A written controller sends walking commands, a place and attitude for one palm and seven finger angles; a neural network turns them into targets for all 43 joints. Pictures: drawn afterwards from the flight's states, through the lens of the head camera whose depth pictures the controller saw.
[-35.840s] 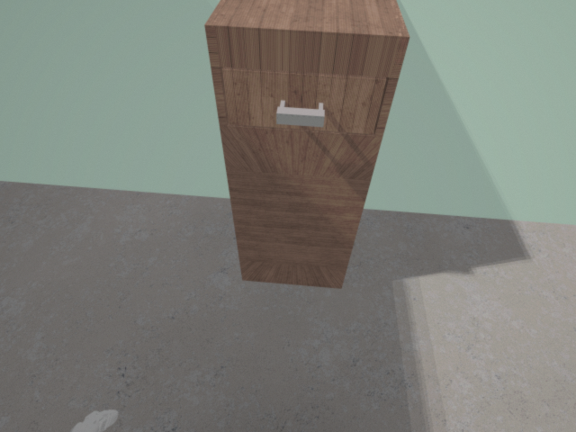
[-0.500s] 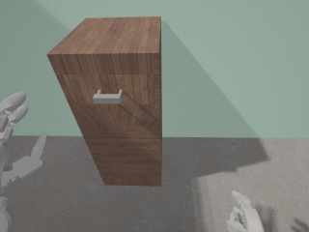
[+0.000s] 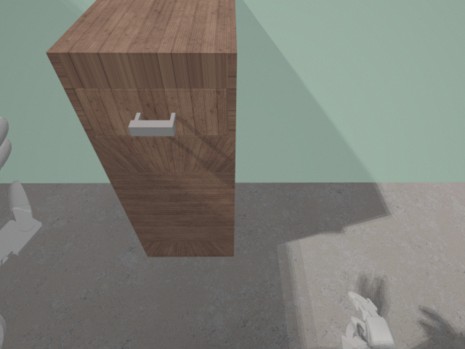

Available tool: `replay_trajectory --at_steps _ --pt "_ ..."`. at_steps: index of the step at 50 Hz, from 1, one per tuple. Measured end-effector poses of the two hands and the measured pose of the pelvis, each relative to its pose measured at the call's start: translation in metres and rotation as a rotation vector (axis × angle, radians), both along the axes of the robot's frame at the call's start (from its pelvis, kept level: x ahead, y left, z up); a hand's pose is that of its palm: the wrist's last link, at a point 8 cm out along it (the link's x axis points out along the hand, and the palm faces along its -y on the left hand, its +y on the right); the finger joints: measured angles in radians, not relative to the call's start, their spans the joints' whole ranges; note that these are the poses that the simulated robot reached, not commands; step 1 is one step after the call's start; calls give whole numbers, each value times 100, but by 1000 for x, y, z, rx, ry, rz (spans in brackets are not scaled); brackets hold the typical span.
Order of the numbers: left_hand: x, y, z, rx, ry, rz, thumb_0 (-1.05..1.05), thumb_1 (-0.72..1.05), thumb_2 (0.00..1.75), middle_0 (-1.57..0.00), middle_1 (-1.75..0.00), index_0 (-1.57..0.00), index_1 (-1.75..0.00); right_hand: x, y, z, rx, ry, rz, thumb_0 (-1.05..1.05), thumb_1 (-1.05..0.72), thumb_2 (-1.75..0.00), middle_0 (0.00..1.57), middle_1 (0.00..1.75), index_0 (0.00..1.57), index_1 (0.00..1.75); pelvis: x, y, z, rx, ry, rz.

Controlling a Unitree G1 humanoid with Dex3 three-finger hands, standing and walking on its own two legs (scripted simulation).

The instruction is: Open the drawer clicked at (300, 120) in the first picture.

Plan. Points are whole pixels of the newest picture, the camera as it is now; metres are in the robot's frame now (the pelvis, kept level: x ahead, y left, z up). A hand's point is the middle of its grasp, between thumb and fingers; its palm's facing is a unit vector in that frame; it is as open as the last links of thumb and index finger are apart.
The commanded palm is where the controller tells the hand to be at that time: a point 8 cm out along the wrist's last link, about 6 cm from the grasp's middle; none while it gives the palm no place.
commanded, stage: step back with the hand held close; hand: left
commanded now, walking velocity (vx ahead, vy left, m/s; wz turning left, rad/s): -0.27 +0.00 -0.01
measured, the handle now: (154, 122) +0.60 +0.24 +0.04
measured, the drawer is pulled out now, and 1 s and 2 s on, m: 0.00 0.00 0.00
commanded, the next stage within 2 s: stop stepping back and stand still in 1.10 s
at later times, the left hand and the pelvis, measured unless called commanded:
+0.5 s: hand out of the picture +0.13 +0.25 +0.21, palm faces +0.49 -0.78 -0.38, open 7.4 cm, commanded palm +0.07 +0.29 +0.23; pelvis -0.07 +0.01 -0.02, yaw -1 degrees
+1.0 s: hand out of the picture +0.05 +0.22 +0.22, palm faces +0.40 -0.79 -0.46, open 7.4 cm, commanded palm -0.02 +0.27 +0.23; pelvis -0.16 +0.00 +0.00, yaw -1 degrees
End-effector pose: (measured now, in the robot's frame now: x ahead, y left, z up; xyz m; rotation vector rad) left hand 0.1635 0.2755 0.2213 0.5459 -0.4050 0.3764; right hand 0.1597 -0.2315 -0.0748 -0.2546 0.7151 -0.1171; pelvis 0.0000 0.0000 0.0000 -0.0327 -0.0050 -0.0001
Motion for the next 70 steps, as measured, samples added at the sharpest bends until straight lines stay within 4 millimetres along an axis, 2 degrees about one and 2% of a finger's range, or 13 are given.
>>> replay_trajectory --at_steps 4,8,16,22,29,34,39,45,49,54,62,66,70 --pt "6 2 -14 -9 49 -58 2 89 90 -21 -30 -21 -31 -17 -8 5 -41 36 -67 1 -90 -90 20 30 20 30 -3 7 -2 10 20 -11" --pt "-1 2 -11 46 43 -128 2 89 90 -21 -30 -21 -31 -30 -8 13 -56 25 -98 2 -90 -90 20 29 20 30 -10 11 -4 17 27 -18" --pt "-40 7 19 152 -126 -135 2 89 90 -21 -30 -22 -31 -39 11 15 -26 -49 -49 1 -90 -90 20 29 20 30 -31 14 -9 15 16 -18" --pt "-69 15 11 85 -157 -42 1 89 90 -21 -30 -22 -31 -52 20 7 23 -87 -6 1 -90 -90 20 30 20 30 -53 11 -14 15 3 -16" --pt "-91 10 -3 8 -141 -39 2 89 90 -21 -30 -21 -31 -89 13 -2 -9 -22 2 1 -90 -90 20 30 20 30 -83 12 -15 9 13 -5" --pt "-108 8 10 79 -169 -87 2 89 90 -21 -30 -21 -31 -121 8 -2 -52 0 -39 1 -90 -90 20 30 20 30 -103 17 -16 -19 9 4" --pt "-130 6 23 162 -188 -76 2 89 90 -21 -30 -21 -31 -145 9 -8 0 -15 -79 1 -90 -90 20 29 20 30 -116 11 -16 -10 20 -11" --pt "-140 -6 8 64 -116 -46 1 89 90 -21 -30 -21 -31 -167 5 -22 45 21 -52 1 -90 -90 20 30 20 30 -144 -1 -14 1 39 -29" --pt "-150 -13 8 62 -60 -75 2 89 90 -21 -30 -21 -31 -184 -2 -13 49 60 -72 2 -90 -90 20 30 20 30 -157 -3 -4 40 50 -27" --pt "-169 -7 13 118 -38 -107 2 88 90 -21 -30 -22 -31 -193 -7 4 -10 35 -82 2 -90 -90 20 30 20 30 -177 2 0 38 76 -17" --pt "-215 10 1 109 22 -125 2 89 90 -21 -30 -22 -31 -217 4 17 -34 -22 -52 1 -90 -90 20 29 20 30 -226 11 -1 19 66 -19" --pt "-251 -3 10 103 2 -133 2 89 90 -21 -30 -22 -31 -240 14 21 8 -68 -17 1 -90 -90 20 29 20 30 -247 7 0 9 50 -30" --pt "-282 -14 17 120 -60 -119 2 89 90 -21 -30 -22 -31 -266 14 13 42 -77 -4 1 -90 -90 20 30 20 30 -270 -3 -5 16 33 -34"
